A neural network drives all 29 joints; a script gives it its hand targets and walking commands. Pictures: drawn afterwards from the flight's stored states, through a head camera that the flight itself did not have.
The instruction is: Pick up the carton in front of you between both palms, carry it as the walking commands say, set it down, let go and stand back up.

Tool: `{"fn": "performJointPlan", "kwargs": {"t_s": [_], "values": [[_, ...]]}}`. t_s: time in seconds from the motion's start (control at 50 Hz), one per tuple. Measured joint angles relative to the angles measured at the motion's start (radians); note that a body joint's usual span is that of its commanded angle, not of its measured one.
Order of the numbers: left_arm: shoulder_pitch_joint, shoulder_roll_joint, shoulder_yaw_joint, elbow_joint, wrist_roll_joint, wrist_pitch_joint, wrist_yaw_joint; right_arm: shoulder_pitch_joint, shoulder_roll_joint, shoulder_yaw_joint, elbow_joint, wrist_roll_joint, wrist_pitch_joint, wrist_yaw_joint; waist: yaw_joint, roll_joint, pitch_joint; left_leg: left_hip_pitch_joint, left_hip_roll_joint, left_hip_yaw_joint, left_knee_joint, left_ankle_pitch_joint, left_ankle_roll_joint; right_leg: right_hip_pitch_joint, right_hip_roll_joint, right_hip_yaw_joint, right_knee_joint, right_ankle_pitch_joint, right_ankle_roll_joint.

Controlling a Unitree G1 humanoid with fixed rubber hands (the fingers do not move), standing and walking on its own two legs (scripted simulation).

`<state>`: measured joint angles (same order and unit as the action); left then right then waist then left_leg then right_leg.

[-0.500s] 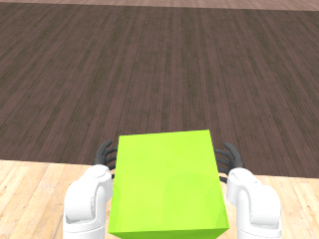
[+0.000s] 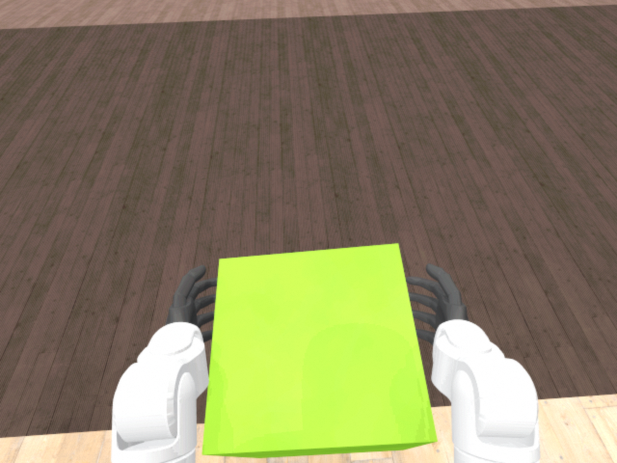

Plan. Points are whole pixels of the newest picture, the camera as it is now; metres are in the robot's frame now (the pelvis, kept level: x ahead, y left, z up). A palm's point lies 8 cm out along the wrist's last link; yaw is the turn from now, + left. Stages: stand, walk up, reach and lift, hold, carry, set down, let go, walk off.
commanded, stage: carry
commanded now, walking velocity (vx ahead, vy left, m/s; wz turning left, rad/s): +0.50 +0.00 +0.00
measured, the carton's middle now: (320, 363) +0.27 -0.01 +0.00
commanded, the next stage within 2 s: none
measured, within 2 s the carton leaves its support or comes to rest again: neither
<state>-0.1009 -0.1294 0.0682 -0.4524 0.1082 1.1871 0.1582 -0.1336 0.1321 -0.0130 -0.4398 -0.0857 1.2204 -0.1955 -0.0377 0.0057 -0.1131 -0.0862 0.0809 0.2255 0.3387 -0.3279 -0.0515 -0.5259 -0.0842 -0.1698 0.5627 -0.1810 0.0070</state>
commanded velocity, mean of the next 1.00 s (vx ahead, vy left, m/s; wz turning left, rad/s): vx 0.50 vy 0.00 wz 0.00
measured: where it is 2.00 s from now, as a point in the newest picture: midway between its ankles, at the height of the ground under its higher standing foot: (318, 206)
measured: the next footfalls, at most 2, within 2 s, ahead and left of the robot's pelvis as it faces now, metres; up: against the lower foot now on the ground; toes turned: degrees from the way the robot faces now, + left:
right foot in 0.02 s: +0.16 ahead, -0.10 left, +0.00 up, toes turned -10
left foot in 0.48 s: +0.52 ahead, +0.08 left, +0.01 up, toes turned +10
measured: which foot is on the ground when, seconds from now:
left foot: down 0.00-0.06, up 0.08-0.46, down 0.48-0.92, up 0.94-1.00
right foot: up 0.00-0.00, down 0.02-0.50, up 0.52-0.88, down 0.90-1.00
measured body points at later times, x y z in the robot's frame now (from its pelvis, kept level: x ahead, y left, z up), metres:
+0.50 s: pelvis +0.35 -0.01 -0.03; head +0.34 -0.02 +0.42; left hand +0.67 +0.15 +0.15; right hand +0.67 -0.15 +0.15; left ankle +0.48 +0.07 -0.74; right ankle +0.14 -0.09 -0.71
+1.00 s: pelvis +0.67 -0.05 +0.00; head +0.74 -0.06 +0.45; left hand +1.05 +0.14 +0.14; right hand +1.08 -0.16 +0.13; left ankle +0.53 +0.06 -0.61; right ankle +0.73 -0.13 -0.71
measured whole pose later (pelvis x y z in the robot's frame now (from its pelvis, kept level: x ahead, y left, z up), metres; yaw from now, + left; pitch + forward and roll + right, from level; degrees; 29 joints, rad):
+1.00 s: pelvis +0.67 -0.05 +0.00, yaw +2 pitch +5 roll +0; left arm -0.78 -0.12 0.30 -0.06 0.09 1.23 0.24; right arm -0.76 0.08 -0.31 -0.11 -0.09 1.29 -0.20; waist 0.09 0.02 0.06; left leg -0.45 0.01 0.03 1.27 -0.49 0.05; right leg -0.52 -0.01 -0.14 0.69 -0.35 -0.07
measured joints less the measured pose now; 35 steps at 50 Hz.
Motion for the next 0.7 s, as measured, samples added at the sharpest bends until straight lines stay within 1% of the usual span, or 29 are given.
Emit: {"fn": "performJointPlan", "kwargs": {"t_s": [0.02,0.04,0.06,0.08,0.1,0.12,0.14,0.16,0.18,0.24,0.3,0.38,0.42,0.44,0.46,0.48,0.5,0.52,0.54,0.56,0.58,0.62,0.66,0.7], "values": [[0.002,0.0,0.001,-0.014,-0.003,0.006,0.002,-0.001,0.0,0.004,-0.012,-0.002,0.007,0.0,0.005,-0.001,-0.002,0.017,0.008,-0.004,0.033,-0.04,-0.014,0.024,0.003,-0.018,-0.043,0.012,-0.003],[0.0,0.0,-0.002,-0.02,-0.006,0.009,0.004,-0.002,0.0,0.0,-0.021,-0.001,0.012,0.0,0.01,0.011,-0.003,0.016,0.031,-0.014,0.1,-0.091,-0.02,0.044,0.013,-0.036,-0.042,0.059,-0.032],[-0.006,-0.001,-0.009,-0.008,-0.009,0.008,0.009,-0.003,-0.001,-0.012,-0.022,0.001,0.016,0.002,0.018,0.032,-0.003,-0.009,0.058,-0.04,0.201,-0.115,-0.013,0.052,0.026,-0.055,-0.001,0.037,-0.06],[-0.015,-0.001,-0.014,0.009,-0.013,0.012,0.013,0.0,-0.001,-0.023,-0.023,0.001,0.022,0.002,0.029,0.035,-0.003,-0.058,0.055,-0.079,0.332,-0.133,-0.003,0.063,0.028,-0.066,0.026,-0.008,-0.079],[-0.024,-0.002,-0.017,0.025,-0.017,0.018,0.016,0.004,-0.001,-0.029,-0.025,0.0,0.031,0.0,0.035,0.028,0.0,-0.12,0.037,-0.113,0.474,-0.151,0.01,0.086,0.026,-0.073,0.027,-0.05,-0.091],[-0.03,-0.002,-0.017,0.028,-0.026,0.025,0.02,0.007,-0.001,-0.032,-0.035,-0.001,0.043,-0.003,0.04,0.018,0.007,-0.185,0.018,-0.131,0.598,-0.163,0.023,0.114,0.022,-0.08,0.012,-0.075,-0.094],[-0.033,-0.003,-0.014,0.021,-0.034,0.032,0.025,0.006,-0.001,-0.031,-0.046,0.001,0.051,-0.006,0.046,0.009,0.014,-0.248,0.001,-0.138,0.691,-0.152,0.035,0.144,0.02,-0.084,-0.017,-0.074,-0.08],[-0.033,-0.003,-0.011,0.003,-0.038,0.039,0.028,0.0,-0.001,-0.03,-0.056,0.004,0.056,-0.008,0.052,0.003,0.022,-0.301,-0.013,-0.136,0.738,-0.128,0.044,0.178,0.022,-0.087,-0.052,-0.075,-0.077],[-0.034,-0.003,-0.007,-0.021,-0.041,0.045,0.032,-0.008,0.0,-0.027,-0.067,0.007,0.058,-0.008,0.057,-0.001,0.028,-0.348,-0.02,-0.131,0.749,-0.093,0.05,0.213,0.025,-0.089,-0.09,-0.077,-0.08],[-0.059,-0.005,0.022,-0.093,-0.053,0.065,0.04,-0.044,0.004,-0.013,-0.103,0.008,0.056,-0.01,0.075,-0.011,0.035,-0.455,-0.022,-0.114,0.683,0.021,0.06,0.312,0.037,-0.083,-0.188,-0.083,-0.077],[-0.12,-0.014,0.05,-0.127,-0.06,0.08,0.042,-0.099,0.013,-0.032,-0.138,0.006,0.065,-0.012,0.094,-0.014,0.032,-0.523,-0.018,-0.112,0.556,0.108,0.069,0.403,0.05,-0.068,-0.252,-0.107,-0.068],[-0.23,-0.031,0.092,-0.088,-0.074,0.102,0.048,-0.177,0.03,-0.091,-0.146,-0.001,0.094,-0.015,0.1,-0.007,0.019,-0.541,-0.022,-0.089,0.353,0.192,0.097,0.523,0.059,-0.059,-0.28,-0.184,-0.046],[-0.29,-0.016,0.105,-0.041,-0.081,0.117,0.055,-0.231,0.027,-0.113,-0.111,-0.003,0.112,-0.025,0.098,-0.01,0.017,-0.526,-0.039,-0.058,0.289,0.211,0.12,0.578,0.053,-0.049,-0.264,-0.24,-0.031],[-0.323,-0.003,0.114,-0.009,-0.085,0.126,0.058,-0.264,0.019,-0.121,-0.079,0.0,0.121,-0.029,0.09,-0.014,0.02,-0.508,-0.054,-0.043,0.26,0.225,0.133,0.598,0.044,-0.048,-0.231,-0.275,-0.023],[-0.354,0.012,0.124,0.025,-0.086,0.134,0.06,-0.303,0.01,-0.125,-0.034,0.003,0.128,-0.033,0.074,-0.013,0.025,-0.477,-0.07,-0.029,0.229,0.223,0.143,0.606,0.035,-0.05,-0.165,-0.313,-0.016],[-0.382,0.028,0.135,0.056,-0.085,0.143,0.061,-0.344,0.0,-0.128,0.017,0.008,0.133,-0.036,0.057,-0.004,0.029,-0.433,-0.077,-0.022,0.204,0.181,0.153,0.594,0.027,-0.046,-0.051,-0.348,-0.014],[-0.41,0.049,0.144,0.093,-0.089,0.147,0.06,-0.377,-0.005,-0.13,0.063,0.013,0.132,-0.043,0.029,-0.016,0.033,-0.43,-0.085,-0.017,0.249,0.115,0.158,0.542,0.006,-0.028,0.115,-0.326,-0.021],[-0.44,0.066,0.149,0.135,-0.092,0.147,0.056,-0.403,-0.009,-0.133,0.1,0.016,0.131,-0.054,0.003,-0.031,0.042,-0.437,-0.094,-0.015,0.297,0.073,0.161,0.463,0.005,0.029,0.307,-0.311,-0.025],[-0.468,0.076,0.155,0.175,-0.095,0.148,0.055,-0.429,-0.014,-0.142,0.132,0.018,0.136,-0.06,-0.014,-0.036,0.054,-0.434,-0.097,-0.018,0.316,0.055,0.161,0.373,0.021,0.084,0.488,-0.297,-0.034],[-0.494,0.077,0.164,0.203,-0.095,0.15,0.057,-0.452,-0.022,-0.151,0.154,0.026,0.143,-0.065,-0.021,-0.036,0.072,-0.419,-0.096,-0.018,0.314,0.051,0.159,0.285,0.035,0.122,0.634,-0.28,-0.044],[-0.515,0.07,0.178,0.219,-0.09,0.152,0.059,-0.472,-0.03,-0.161,0.171,0.036,0.147,-0.07,-0.026,-0.034,0.091,-0.399,-0.096,-0.017,0.3,0.045,0.16,0.206,0.042,0.145,0.724,-0.253,-0.053],[-0.559,0.049,0.209,0.247,-0.069,0.148,0.066,-0.513,-0.042,-0.18,0.205,0.051,0.142,-0.074,-0.04,-0.029,0.121,-0.355,-0.099,-0.025,0.25,0.038,0.157,0.071,0.044,0.166,0.78,-0.204,-0.068],[-0.6,0.038,0.23,0.261,-0.037,0.133,0.07,-0.564,-0.045,-0.205,0.238,0.061,0.122,-0.077,-0.044,-0.026,0.146,-0.312,-0.098,-0.032,0.207,0.029,0.156,-0.039,0.037,0.171,0.751,-0.188,-0.069],[-0.63,0.037,0.243,0.292,-0.015,0.106,0.069,-0.617,-0.044,-0.226,0.295,0.053,0.096,-0.076,-0.045,-0.019,0.155,-0.272,-0.094,-0.041,0.177,0.011,0.152,-0.125,0.023,0.159,0.692,-0.164,-0.071]]}}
